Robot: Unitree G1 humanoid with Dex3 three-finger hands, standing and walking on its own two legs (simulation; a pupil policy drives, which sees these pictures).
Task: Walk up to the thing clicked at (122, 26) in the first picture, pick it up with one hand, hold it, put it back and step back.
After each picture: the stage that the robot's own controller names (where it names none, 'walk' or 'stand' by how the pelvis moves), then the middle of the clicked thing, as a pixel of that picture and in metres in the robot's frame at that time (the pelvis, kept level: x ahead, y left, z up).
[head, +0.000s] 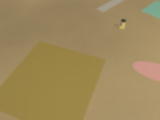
stand; (122, 24) +1.78 -0.56 -0.72
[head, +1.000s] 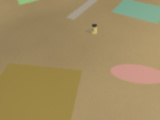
walk; (94, 29) +1.69 -0.06 -0.69
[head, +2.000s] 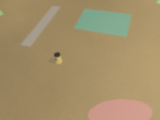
walk; (58, 58) +1.12 +0.32 -0.71
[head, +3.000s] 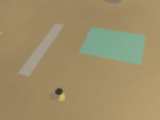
walk; (60, 94) +0.71 +0.30 -0.71
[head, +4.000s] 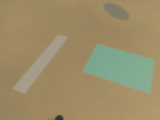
walk; out of the picture +0.48 +0.20 -0.71
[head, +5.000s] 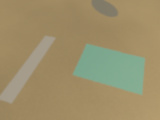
stand; out of the picture +0.38 +0.23 -0.72
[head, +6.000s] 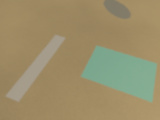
stand; out of the picture +0.36 +0.20 -0.71
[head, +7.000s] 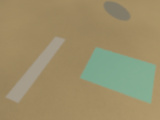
stand; out of the picture +0.37 +0.21 -0.72
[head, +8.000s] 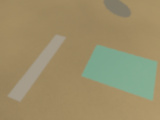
stand; out of the picture +0.36 +0.20 -0.72
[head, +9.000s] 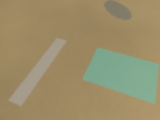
stand; out of the picture +0.35 +0.20 -0.72
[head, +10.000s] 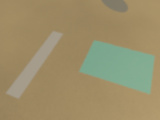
stand; out of the picture +0.38 +0.23 -0.72
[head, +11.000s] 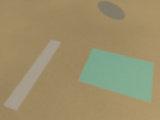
stand; out of the picture +0.33 +0.22 -0.72
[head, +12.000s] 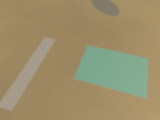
stand; out of the picture +0.31 +0.22 -0.72
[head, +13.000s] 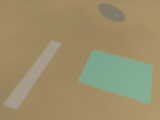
stand; out of the picture +0.34 +0.21 -0.73
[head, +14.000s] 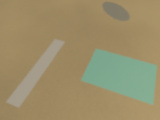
stand; out of the picture +0.34 +0.20 -0.73
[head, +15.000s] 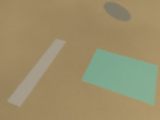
go down; out of the picture +0.34 +0.20 -0.73
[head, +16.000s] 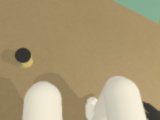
go down; (24, 58) +0.46 +0.21 -0.34
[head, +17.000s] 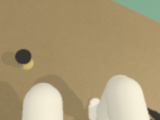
approach; (25, 60) +0.46 +0.20 -0.32
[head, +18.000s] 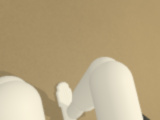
close in; out of the picture +0.46 +0.24 -0.24
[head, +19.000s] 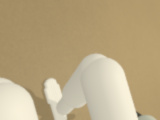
close; out of the picture +0.45 +0.26 -0.24
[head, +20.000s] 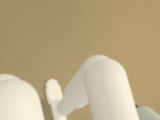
lift; out of the picture +0.42 +0.24 -0.25
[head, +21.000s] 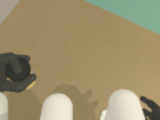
lift; (22, 74) +0.35 +0.21 -0.06
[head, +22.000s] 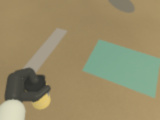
hold; (38, 92) +0.33 +0.17 +0.00
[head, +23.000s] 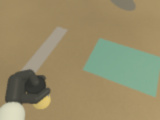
hold; (38, 93) +0.32 +0.17 -0.01
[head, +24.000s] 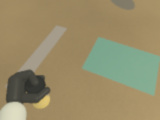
crouch; (38, 93) +0.33 +0.17 -0.02
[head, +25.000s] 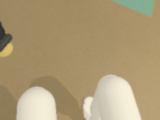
crouch; out of the picture +0.48 +0.22 -0.12
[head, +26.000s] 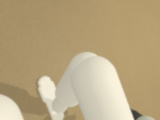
lower; out of the picture +0.48 +0.26 -0.24
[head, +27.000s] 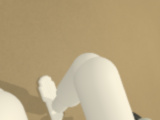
lower; out of the picture +0.48 +0.26 -0.25
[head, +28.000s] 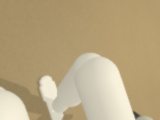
lower; out of the picture +0.48 +0.26 -0.25
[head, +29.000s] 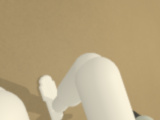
lower; out of the picture +0.48 +0.26 -0.25
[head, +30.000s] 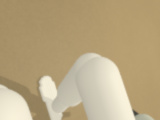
draw back; out of the picture +0.48 +0.25 -0.26
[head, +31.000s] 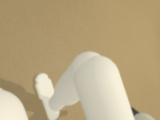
rise; out of the picture +0.47 +0.26 -0.26
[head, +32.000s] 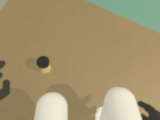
walk; (44, 65) +0.49 +0.18 -0.41
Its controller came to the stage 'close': yes
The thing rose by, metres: 0.71
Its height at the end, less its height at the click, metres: +0.00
